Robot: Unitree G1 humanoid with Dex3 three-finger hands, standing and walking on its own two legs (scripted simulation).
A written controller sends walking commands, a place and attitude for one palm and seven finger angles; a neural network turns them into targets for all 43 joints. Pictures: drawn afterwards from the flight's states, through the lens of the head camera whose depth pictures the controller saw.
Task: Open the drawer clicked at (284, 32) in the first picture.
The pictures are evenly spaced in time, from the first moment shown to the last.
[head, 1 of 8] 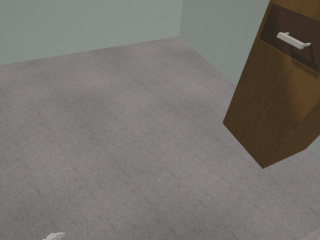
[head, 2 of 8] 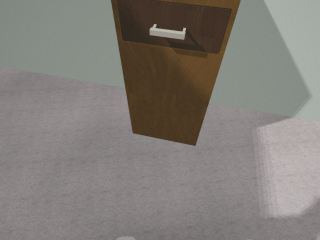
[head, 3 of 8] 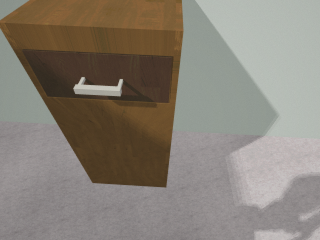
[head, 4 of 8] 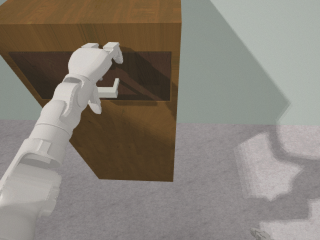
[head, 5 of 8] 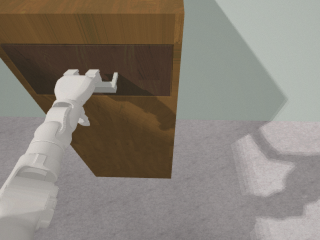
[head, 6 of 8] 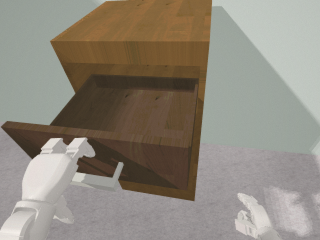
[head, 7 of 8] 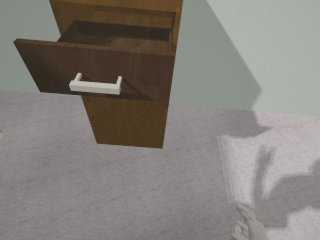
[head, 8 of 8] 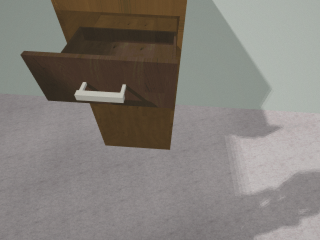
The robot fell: no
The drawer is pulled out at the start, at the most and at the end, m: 0.00 0.30 0.29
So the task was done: yes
